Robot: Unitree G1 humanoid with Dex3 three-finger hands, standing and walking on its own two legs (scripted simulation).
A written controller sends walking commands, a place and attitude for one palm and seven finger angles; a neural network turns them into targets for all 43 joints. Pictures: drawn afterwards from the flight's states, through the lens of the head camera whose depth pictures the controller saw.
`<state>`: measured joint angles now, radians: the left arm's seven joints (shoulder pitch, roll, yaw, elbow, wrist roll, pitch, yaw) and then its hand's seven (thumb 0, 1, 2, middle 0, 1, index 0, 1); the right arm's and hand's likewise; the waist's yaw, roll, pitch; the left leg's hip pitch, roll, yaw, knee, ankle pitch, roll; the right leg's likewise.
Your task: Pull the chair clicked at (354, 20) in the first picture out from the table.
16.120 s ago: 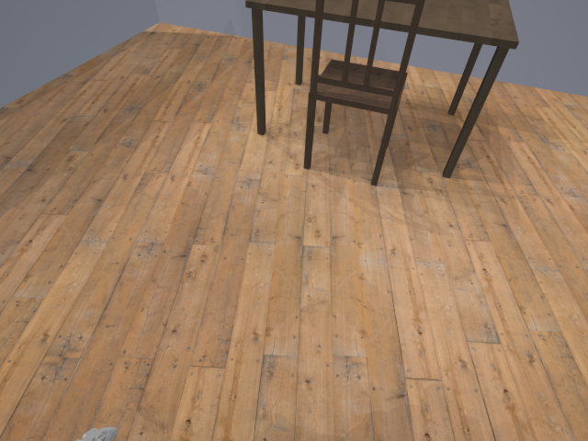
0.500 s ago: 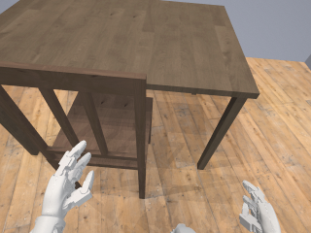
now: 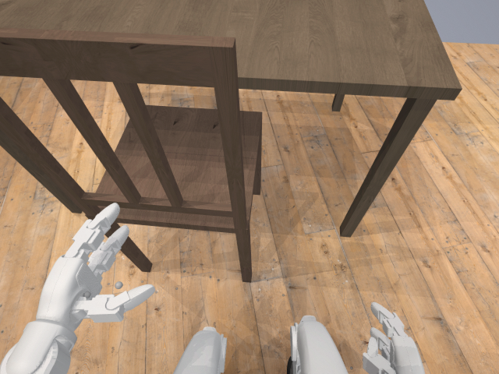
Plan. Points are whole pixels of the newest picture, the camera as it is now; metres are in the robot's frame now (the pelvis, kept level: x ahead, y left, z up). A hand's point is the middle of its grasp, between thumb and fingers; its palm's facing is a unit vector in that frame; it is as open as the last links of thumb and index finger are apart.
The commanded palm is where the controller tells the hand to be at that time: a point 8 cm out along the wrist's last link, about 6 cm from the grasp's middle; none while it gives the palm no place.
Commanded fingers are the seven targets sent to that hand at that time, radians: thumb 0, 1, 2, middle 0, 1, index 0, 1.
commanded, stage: raise the hand toward the chair's back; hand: left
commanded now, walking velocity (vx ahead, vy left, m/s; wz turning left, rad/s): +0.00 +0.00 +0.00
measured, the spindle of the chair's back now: (104, 152) +0.47 +0.28 +0.05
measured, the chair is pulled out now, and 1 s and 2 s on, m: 0.00 0.00 0.00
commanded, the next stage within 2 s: aim the fingers beside a spindle in 1.28 s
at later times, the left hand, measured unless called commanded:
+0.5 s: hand (87, 265) +0.26 +0.23 +0.08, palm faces -0.02 -1.00 -0.07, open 16.5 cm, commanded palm +0.23 +0.28 +0.08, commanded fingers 0.00 -0.50 0.30 -0.06 -0.08 -0.06 -0.08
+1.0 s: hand (104, 253) +0.27 +0.21 +0.08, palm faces -0.06 -1.00 -0.04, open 16.9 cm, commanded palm +0.25 +0.27 +0.09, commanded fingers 0.00 -0.50 0.30 -0.06 -0.08 -0.06 -0.08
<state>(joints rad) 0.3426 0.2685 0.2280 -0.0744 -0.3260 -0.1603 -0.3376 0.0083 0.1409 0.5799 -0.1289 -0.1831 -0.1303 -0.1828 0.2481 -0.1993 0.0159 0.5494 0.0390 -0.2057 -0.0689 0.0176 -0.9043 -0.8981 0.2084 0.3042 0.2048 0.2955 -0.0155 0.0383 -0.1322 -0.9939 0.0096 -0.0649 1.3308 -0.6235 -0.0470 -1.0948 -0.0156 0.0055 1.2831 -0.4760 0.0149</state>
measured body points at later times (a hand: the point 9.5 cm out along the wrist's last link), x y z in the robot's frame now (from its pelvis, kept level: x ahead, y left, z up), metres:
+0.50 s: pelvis +0.03 +0.02 +0.02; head +0.10 +0.04 +0.46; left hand +0.25 +0.28 +0.09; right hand +0.25 -0.20 -0.04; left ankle +0.02 +0.15 -0.61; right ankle +0.08 -0.13 -0.61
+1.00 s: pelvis +0.03 +0.01 +0.03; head +0.11 +0.02 +0.47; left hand +0.27 +0.27 +0.08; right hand +0.21 -0.24 -0.05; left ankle +0.02 +0.15 -0.61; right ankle +0.08 -0.13 -0.61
